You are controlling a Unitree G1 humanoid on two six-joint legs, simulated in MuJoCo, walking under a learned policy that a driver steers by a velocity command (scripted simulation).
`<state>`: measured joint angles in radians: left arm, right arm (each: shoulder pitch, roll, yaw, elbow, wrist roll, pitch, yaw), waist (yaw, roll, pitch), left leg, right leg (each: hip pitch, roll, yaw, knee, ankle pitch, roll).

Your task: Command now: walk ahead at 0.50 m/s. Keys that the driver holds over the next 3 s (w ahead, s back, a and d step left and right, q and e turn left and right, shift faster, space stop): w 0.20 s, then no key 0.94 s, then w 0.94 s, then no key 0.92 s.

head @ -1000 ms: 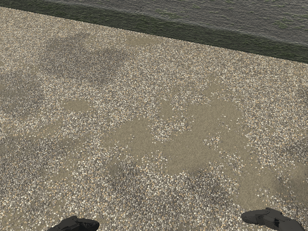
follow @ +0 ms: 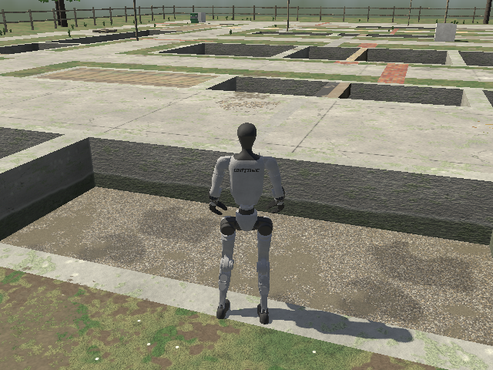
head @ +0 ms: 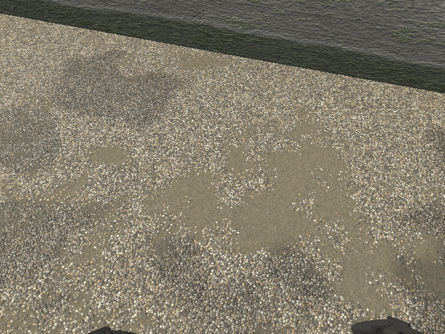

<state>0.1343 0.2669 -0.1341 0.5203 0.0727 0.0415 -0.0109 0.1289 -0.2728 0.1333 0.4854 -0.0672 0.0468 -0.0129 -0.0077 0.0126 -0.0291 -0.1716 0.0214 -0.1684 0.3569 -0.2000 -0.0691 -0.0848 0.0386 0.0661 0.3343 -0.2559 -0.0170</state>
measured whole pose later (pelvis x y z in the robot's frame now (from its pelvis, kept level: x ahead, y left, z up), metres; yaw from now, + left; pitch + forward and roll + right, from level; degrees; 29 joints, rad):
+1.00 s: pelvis +0.01 +0.01 +0.00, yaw +0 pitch +1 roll +0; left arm 0.35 0.24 -0.06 0.74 0.02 0.08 0.04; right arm 0.30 -0.25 0.05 0.69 -0.01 0.05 -0.04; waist 0.00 0.01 -0.03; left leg -0.13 0.02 -0.16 0.28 -0.17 -0.06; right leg -0.02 0.03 0.07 0.22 -0.21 -0.01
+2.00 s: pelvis +0.00 +0.01 +0.00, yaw +0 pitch +0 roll +0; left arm 0.16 0.27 -0.13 0.55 0.08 0.04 0.01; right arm 0.14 -0.26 0.13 0.50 -0.06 0.04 -0.02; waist 0.00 0.01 -0.01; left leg -0.16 0.01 -0.14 0.34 -0.18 -0.05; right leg -0.07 0.01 0.08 0.30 -0.24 0.01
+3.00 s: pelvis +0.01 +0.01 +0.00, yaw +0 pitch +1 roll +0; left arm 0.37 0.24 -0.06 0.77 0.01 0.07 0.05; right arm 0.32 -0.25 0.04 0.71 -0.01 0.05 -0.04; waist 0.00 0.01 -0.02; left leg -0.13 0.02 -0.15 0.28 -0.17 -0.06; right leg -0.01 0.02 0.08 0.20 -0.21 -0.01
